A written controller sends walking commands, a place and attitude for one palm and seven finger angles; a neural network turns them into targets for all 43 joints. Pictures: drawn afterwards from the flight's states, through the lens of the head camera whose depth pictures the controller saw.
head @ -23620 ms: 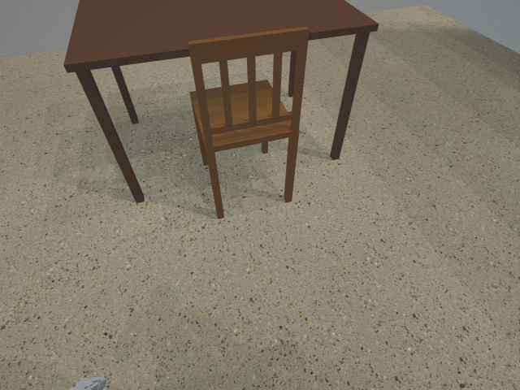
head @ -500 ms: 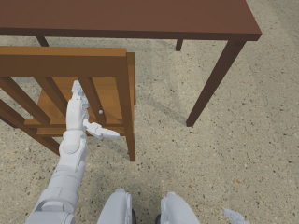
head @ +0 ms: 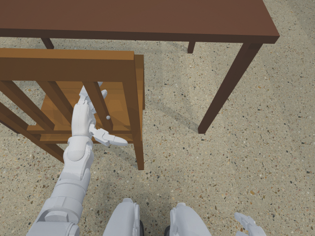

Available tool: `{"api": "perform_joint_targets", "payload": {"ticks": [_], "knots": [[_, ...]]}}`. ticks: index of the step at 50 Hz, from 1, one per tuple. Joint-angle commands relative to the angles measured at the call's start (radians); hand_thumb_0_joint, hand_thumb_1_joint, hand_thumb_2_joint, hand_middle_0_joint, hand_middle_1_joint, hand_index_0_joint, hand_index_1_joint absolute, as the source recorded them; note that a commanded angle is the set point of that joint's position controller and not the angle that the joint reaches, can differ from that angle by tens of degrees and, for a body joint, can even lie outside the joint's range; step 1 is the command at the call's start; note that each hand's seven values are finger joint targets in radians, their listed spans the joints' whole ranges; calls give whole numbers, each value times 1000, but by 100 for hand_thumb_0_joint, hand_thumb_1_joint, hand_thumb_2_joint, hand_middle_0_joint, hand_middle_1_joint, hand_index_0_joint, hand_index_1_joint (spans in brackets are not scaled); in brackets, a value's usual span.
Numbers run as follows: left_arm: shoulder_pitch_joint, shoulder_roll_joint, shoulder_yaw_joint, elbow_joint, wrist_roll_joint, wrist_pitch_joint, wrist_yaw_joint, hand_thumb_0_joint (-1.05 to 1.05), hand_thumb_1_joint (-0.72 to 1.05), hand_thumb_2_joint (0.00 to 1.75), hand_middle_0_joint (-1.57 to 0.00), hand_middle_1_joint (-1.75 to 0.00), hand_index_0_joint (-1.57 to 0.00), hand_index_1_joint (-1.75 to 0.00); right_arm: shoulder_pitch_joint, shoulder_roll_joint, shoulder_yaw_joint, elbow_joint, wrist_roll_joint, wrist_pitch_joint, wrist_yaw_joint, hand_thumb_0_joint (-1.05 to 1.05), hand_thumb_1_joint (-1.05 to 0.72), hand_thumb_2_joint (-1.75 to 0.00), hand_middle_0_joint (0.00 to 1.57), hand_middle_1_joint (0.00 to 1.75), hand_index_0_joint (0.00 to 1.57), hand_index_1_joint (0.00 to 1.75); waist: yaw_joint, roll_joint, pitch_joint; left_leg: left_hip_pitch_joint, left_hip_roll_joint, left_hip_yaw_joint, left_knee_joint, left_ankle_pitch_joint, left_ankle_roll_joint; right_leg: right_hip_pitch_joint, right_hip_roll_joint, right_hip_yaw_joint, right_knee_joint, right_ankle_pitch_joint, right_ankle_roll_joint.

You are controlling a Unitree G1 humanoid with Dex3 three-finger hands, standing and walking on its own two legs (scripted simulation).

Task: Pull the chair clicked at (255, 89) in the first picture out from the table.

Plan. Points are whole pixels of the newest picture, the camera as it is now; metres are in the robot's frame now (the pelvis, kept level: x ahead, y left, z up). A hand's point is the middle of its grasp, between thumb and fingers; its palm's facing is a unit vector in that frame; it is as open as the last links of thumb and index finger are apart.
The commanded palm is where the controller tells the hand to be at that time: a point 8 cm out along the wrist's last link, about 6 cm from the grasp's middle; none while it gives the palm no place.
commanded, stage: hook a spindle and tug to test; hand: left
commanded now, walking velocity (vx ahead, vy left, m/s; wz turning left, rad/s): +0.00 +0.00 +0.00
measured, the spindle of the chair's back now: (65, 107) +0.44 +0.25 +0.01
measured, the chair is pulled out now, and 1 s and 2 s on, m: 0.00 0.02 0.10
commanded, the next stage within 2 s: step backward, pulling the chair out in 1.20 s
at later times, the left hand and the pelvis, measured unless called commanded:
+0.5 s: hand (106, 116) +0.41 +0.13 +0.02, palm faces +0.02 -1.00 -0.01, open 7.1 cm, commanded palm +0.38 +0.18 +0.03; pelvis +0.00 +0.00 +0.00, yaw +0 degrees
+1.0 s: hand (105, 126) +0.38 +0.13 +0.02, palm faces +0.02 -1.00 +0.00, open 5.6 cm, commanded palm +0.34 +0.17 +0.03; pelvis +0.02 +0.01 +0.01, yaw +0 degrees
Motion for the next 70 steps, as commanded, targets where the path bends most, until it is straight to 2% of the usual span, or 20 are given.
{"api": "perform_joint_targets", "payload": {"ticks": [1,3,6,10,13,19,25,30,37,44,48,52,63,64,65,66,67,68,69,70], "knots": [[-273,112,30,-213,-1,-74,3,0,-44,32,-34,-96,-34,-96,65,-150,-55,-92,3,-27,-11,0,-90,-90,20,30,20,30,-23,-7,-423,367,2,-103,-139,310,-37,165,-10,97,-177,334,34],[-301,109,25,-212,1,-78,5,0,-33,37,-38,-107,-38,-107,66,-148,-54,-87,3,-29,-13,0,-90,-90,20,30,20,30,-33,-19,-412,351,2,-102,-136,297,-35,166,-11,99,-180,326,36],[-288,83,-1,-243,7,-88,9,0,-16,44,-43,-123,-43,-123,66,-147,-57,-85,-2,-34,-9,0,-90,-90,20,30,20,30,-24,46,-455,429,6,-115,-140,341,-43,130,-11,87,-167,335,30],[-247,74,-11,-233,5,-76,5,0,6,54,-50,-145,-50,-145,66,-151,-59,-88,2,-30,-6,0,-90,-90,20,30,20,30,-26,10,-442,419,8,-115,-143,351,-41,140,-10,84,-172,350,31],[-272,53,-38,-222,7,-71,-2,0,23,61,-50,-145,-50,-145,62,-150,-59,-86,4,-28,-6,0,-90,-90,20,30,20,30,-36,6,-399,400,7,-117,-150,297,-40,123,-10,84,-185,300,31],[-260,108,16,-199,7,-76,2,0,56,76,-50,-145,-50,-145,70,-157,-57,-85,1,-29,-8,0,-90,-90,20,30,20,30,-18,6,-415,381,2,-115,-148,306,-39,145,-8,88,-177,309,27],[-212,73,-11,-240,0,-68,-2,0,90,90,-50,-145,-50,-145,69,-151,-59,-97,2,-20,0,0,-90,-90,20,30,20,30,-16,13,-447,432,9,-118,-150,383,-44,150,-7,79,-167,371,28],[-115,68,-11,-316,-5,-71,2,0,90,90,-50,-145,-50,-145,63,-150,-63,-114,3,-17,6,0,-90,-90,20,30,20,30,9,41,-474,483,15,-121,-161,440,-51,161,-6,73,-161,401,24],[14,7,-83,-407,4,-67,18,0,90,90,-50,-145,-50,-145,55,-140,-67,-135,3,-13,18,0,-90,-90,20,30,20,30,9,10,-438,503,23,-126,-167,490,-52,164,-6,65,-165,432,25],[76,33,-73,-476,6,-75,22,0,90,90,-50,-145,-50,-145,47,-140,-69,-135,1,-21,12,0,-90,-90,20,30,20,30,14,2,-445,492,20,-127,-157,516,-51,188,-9,71,-153,468,26],[155,-3,-105,-523,2,-67,13,0,90,90,-50,-145,-50,-145,37,-131,-69,-147,3,-24,12,0,-90,-90,20,30,20,30,28,28,-446,529,23,-129,-162,562,-56,185,-12,66,-156,479,25],[192,5,-102,-539,-1,-57,9,0,90,90,-50,-145,-50,-145,27,-129,-67,-152,4,-26,8,0,-90,-90,20,30,20,30,23,-11,-435,497,20,-121,-155,544,-50,209,-13,71,-158,498,28],[133,29,-77,-500,0,-51,-6,0,90,90,-50,-145,-50,-145,6,-131,-60,-147,3,-32,-6,0,-90,-90,20,30,20,30,15,-15,-399,431,8,-116,-136,449,-45,193,-14,78,-152,449,28],[123,26,-89,-508,2,-49,-8,0,90,90,-50,-145,-50,-145,6,-134,-59,-152,3,-32,-6,0,-90,-90,20,30,20,30,14,14,-402,443,9,-121,-139,458,-46,179,-13,75,-148,441,24],[84,-30,-145,-523,3,-47,-10,0,90,90,-50,-145,-50,-145,2,-127,-58,-150,3,-33,-5,0,-90,-90,20,30,20,30,0,14,-417,466,12,-128,-136,468,-46,161,-16,69,-144,438,27],[-104,321,47,-728,78,55,75,0,90,90,-50,-145,-50,-145,81,-134,-62,-218,49,44,-51,0,-90,-90,20,30,20,30,41,58,-682,788,30,-96,-349,461,-32,592,-77,198,-355,531,42],[-59,221,-11,-725,73,111,107,0,90,90,-50,-145,-50,-145,81,-110,-56,-242,56,58,-76,0,-90,-90,20,30,20,30,21,110,-627,854,9,-78,-387,498,-24,643,-82,193,-410,653,54],[38,180,-33,-619,78,168,120,0,90,90,-50,-145,-50,-145,53,-105,-41,-230,57,71,-93,0,-90,-90,20,30,20,30,21,115,-544,833,22,-91,-416,525,-23,606,-88,182,-418,686,60],[121,123,-81,-474,77,225,107,0,90,90,-50,-145,-50,-145,22,-107,-30,-211,54,84,-108,0,-90,-90,20,30,20,30,23,96,-421,753,50,-123,-497,434,-31,560,-87,161,-441,560,55],[144,89,-108,-385,77,257,108,0,90,90,-50,-145,-50,-145,17,-108,-24,-192,65,97,-123,0,-90,-90,20,30,20,30,24,33,-297,704,67,-142,-527,424,-13,572,-86,163,-458,568,68]]}}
